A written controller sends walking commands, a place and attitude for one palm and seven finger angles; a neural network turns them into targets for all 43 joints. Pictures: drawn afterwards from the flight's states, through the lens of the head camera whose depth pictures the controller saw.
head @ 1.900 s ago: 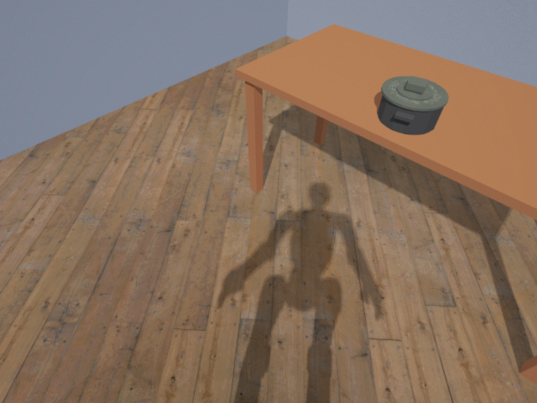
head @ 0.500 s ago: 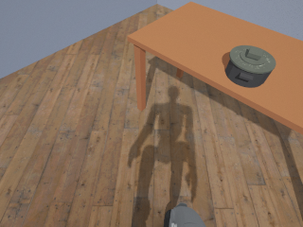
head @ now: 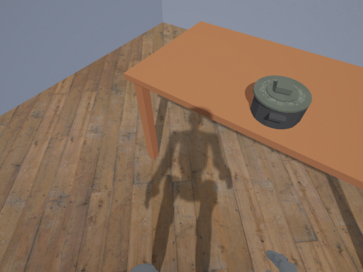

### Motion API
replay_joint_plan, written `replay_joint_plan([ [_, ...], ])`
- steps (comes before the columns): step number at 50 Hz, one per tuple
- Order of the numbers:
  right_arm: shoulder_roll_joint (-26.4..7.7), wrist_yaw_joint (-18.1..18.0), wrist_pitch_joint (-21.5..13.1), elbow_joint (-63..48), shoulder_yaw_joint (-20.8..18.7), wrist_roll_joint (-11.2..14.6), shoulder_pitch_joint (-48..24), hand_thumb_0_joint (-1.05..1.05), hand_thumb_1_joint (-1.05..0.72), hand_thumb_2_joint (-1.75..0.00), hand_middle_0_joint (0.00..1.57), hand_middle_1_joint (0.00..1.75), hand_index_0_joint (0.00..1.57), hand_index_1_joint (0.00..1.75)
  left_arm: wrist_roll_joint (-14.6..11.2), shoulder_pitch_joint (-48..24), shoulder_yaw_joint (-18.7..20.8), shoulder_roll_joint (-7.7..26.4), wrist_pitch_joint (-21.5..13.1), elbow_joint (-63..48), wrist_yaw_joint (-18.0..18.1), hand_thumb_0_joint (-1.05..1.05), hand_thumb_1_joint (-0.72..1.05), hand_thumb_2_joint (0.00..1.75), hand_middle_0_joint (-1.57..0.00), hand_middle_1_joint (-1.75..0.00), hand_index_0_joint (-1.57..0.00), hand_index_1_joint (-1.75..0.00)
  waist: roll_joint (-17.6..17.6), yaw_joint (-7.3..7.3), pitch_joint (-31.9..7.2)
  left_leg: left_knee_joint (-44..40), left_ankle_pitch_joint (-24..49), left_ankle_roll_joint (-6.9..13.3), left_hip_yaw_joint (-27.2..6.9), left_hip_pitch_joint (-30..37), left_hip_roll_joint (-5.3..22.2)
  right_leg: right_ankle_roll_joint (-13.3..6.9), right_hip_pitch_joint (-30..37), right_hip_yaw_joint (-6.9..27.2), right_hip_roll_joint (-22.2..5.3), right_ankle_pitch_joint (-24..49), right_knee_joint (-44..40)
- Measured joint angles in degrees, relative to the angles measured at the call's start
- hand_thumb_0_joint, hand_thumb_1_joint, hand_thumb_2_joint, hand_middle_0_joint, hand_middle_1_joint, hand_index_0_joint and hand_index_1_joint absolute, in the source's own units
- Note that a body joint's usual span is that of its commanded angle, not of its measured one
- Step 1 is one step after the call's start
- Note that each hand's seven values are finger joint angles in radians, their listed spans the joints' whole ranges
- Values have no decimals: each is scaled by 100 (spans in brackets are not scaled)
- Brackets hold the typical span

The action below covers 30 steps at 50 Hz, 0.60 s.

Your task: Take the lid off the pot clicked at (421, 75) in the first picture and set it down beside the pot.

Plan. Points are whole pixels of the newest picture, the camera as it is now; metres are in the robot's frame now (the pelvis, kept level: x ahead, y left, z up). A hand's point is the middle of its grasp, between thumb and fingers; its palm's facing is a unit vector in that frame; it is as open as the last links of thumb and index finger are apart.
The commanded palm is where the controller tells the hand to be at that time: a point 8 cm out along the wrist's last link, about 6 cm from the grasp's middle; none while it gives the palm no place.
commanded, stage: turn to face it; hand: left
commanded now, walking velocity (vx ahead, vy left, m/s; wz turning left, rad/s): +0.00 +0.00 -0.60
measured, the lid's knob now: (284, 86) +0.70 -0.27 +0.01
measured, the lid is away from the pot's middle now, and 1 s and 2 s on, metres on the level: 0.00 0.00 0.00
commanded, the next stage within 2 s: take the last steps up to it in 0.74 s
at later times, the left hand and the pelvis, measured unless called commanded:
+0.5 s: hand (121, 262) +0.16 +0.18 -0.16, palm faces -0.30 -0.91 -0.28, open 7.3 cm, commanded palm none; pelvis +0.02 +0.00 -0.01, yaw -19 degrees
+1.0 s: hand (138, 267) +0.16 +0.13 -0.18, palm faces -0.39 -0.91 -0.16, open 7.3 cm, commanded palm none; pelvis +0.02 +0.00 +0.00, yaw -27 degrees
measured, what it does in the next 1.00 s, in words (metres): steps on the spot, turning right: left foot, then right foot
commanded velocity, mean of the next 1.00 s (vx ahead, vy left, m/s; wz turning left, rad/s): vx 0.05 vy -0.01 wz -0.36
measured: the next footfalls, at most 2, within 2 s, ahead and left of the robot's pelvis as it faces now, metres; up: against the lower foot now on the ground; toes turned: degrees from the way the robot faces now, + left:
left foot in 0.10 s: +0.05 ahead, +0.14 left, +0.00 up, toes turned -2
right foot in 0.50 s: +0.04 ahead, -0.13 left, +0.00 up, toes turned -24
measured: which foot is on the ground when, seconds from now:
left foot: up 0.00-0.08, down 0.10-0.50, up 0.52-0.96, down 0.98-1.00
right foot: down 0.00-0.12, up 0.14-0.48, down 0.50-0.98, up 1.00-1.00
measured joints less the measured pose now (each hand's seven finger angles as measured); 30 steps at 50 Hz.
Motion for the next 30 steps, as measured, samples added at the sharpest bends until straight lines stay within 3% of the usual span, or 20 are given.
replay_joint_plan([
  [3, 6, -19, 13, -58, 12, 35, 53, 0, -91, -90, 20, 30, 20, 30, -5, 63, 36, 62, 56, -86, 2, 0, 91, 90, -21, -30, -20, -30, -61, 80, -25, -645, -61, 31, 23, 461, -192, 77, -31, 178, 47, -21, 34],
  [6, 19, -47, -41, -99, 35, 53, 205, 0, -91, -90, 20, 30, 20, 30, -48, 110, 80, 170, 129, -141, 6, 0, 91, 90, -21, -30, -20, -30, -137, 50, -45, -1684, 610, 208, 116, 1040, -291, 196, -166, 333, 111, -140, 291],
  [9, 56, -44, -13, -109, 88, 5, 394, 0, -91, -90, 20, 30, 20, 30, -27, 53, 149, 311, 194, -125, -28, 0, 91, 90, -20, -30, -20, -30, -280, 11, 72, -1773, 628, 383, 366, 1230, -275, 510, -657, 222, 13, -1321, 1798],
  [12, 48, -83, 28, -53, 123, -18, 585, 0, -91, -90, 20, 30, 20, 30, 1, 48, 212, 420, 231, -137, -103, 0, 91, 90, -20, -30, -20, -30, -295, -35, 106, -2007, 602, 387, 615, 1453, -168, 728, -1101, 59, -209, -1383, 3222],
  [14, 23, -97, 28, -2, 122, -27, 688, 0, -91, -90, 20, 30, 20, 30, -6, 32, 226, 462, 270, -142, -129, 0, 91, 90, -20, -30, -20, -30, -271, -66, 132, -2093, 607, 375, 774, 1559, -95, 823, -1191, 17, -395, -1319, 3613],
  [17, -25, -92, 12, 74, 86, -31, 816, 0, -91, -90, 20, 30, 20, 30, -15, -36, 212, 472, 338, -133, -149, 0, 91, 90, -20, -30, -20, -30, -193, -129, 181, -2115, 555, 337, 1008, 1671, 28, 903, -1058, -81, -668, -1328, 3368],
  [20, -88, -52, 8, 137, 32, -44, 917, 0, -90, -90, 20, 30, 20, 30, -23, -165, 166, 430, 373, -134, -160, 0, 91, 90, -20, -30, -20, -30, -79, -230, 253, -1990, 434, 260, 1227, 1715, 185, 884, -707, -257, -845, -1438, 2511],
  [23, -175, -7, 12, 196, -37, -58, 1021, 0, -90, -90, 20, 30, 20, 30, -17, -331, 105, 364, 322, -183, -167, 0, 91, 90, -20, -30, -20, -30, 55, -351, 316, -1669, 224, 132, 1417, 1659, 374, 771, -279, -419, -850, -1396, 1576],
  [25, -259, 24, 31, 235, -81, -33, 1142, 0, -90, -90, 20, 30, 20, 30, -6, -434, 62, 324, 217, -236, -165, 0, 91, 90, -20, -30, -20, -30, 166, -405, 309, -1235, -14, 14, 1481, 1517, 544, 615, 66, -526, -773, -786, 844],
  [26, -322, 35, 73, 277, -109, -13, 1159, 0, -90, -90, 20, 30, 20, 30, 8, -516, 34, 269, 141, -247, -137, 0, 91, 90, -20, -30, -20, -30, 288, -435, 336, -749, -277, -12, 1338, 1320, 626, 496, 40, -558, -680, -738, 882],
  [28, -392, 1, 201, 369, -132, 10, 1168, 0, -91, -90, 20, 30, 20, 30, -28, -635, -35, 180, 34, -311, -66, 0, 91, 90, -20, -30, -20, -30, 379, -481, 354, 380, -818, 0, 829, 825, 476, 349, 24, -568, -613, -868, 954],
  [30, -395, -18, 275, 447, -135, 15, 1152, 1, -91, -90, 20, 30, 20, 30, -44, -682, -54, 119, -1, -374, 5, 0, 91, 90, -20, -30, -20, -30, 344, -460, 321, 1205, -822, 8, 536, 427, 316, 284, 109, -507, -576, -845, 774],
])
